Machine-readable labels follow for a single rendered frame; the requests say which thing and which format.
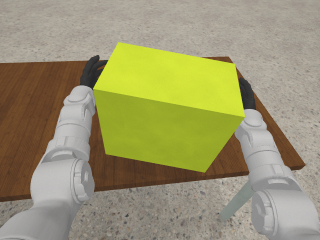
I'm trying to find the robot left hand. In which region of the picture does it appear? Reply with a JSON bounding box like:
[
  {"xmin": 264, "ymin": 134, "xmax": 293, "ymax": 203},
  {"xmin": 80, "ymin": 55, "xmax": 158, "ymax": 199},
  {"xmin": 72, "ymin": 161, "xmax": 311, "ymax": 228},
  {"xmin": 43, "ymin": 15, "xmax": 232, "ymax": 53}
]
[{"xmin": 80, "ymin": 55, "xmax": 108, "ymax": 91}]

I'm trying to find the left robot upper arm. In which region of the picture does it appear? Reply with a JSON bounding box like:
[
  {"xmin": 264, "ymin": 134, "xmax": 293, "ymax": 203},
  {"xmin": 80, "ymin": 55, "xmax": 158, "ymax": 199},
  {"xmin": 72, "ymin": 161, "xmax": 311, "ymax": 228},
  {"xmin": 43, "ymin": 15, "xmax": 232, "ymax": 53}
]
[{"xmin": 0, "ymin": 158, "xmax": 95, "ymax": 240}]

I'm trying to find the right robot forearm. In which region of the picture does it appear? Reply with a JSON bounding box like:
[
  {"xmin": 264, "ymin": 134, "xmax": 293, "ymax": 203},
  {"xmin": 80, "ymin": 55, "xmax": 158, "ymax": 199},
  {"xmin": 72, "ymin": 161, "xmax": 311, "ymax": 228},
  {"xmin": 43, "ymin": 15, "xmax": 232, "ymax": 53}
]
[{"xmin": 234, "ymin": 109, "xmax": 320, "ymax": 230}]

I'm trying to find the robot right hand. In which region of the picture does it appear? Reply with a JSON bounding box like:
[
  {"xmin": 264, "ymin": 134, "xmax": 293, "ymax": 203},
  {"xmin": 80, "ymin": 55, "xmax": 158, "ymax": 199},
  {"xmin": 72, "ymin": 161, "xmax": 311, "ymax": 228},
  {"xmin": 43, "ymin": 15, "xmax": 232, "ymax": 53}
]
[{"xmin": 239, "ymin": 77, "xmax": 256, "ymax": 110}]

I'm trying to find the left robot forearm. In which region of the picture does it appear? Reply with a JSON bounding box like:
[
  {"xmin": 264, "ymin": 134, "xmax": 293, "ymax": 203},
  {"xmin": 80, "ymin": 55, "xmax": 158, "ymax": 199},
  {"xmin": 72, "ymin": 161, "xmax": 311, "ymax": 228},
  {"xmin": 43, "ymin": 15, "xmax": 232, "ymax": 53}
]
[{"xmin": 30, "ymin": 85, "xmax": 96, "ymax": 202}]

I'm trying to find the right robot upper arm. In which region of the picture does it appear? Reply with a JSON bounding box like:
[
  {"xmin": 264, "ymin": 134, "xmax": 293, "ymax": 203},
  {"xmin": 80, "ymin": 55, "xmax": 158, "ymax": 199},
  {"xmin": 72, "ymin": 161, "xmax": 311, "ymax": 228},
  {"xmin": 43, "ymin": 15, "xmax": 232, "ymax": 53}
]
[{"xmin": 251, "ymin": 189, "xmax": 320, "ymax": 240}]

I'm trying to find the carton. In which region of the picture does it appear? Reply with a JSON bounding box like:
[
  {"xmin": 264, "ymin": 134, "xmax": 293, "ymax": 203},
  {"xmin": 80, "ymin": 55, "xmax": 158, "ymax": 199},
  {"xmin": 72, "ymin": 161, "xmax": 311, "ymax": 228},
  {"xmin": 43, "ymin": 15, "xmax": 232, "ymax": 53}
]
[{"xmin": 93, "ymin": 42, "xmax": 245, "ymax": 173}]

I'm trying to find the table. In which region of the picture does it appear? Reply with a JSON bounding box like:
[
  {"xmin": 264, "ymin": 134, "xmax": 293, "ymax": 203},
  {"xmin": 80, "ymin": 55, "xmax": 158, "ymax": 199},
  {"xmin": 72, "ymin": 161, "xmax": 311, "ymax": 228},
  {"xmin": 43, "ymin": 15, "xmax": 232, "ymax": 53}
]
[{"xmin": 0, "ymin": 56, "xmax": 306, "ymax": 220}]

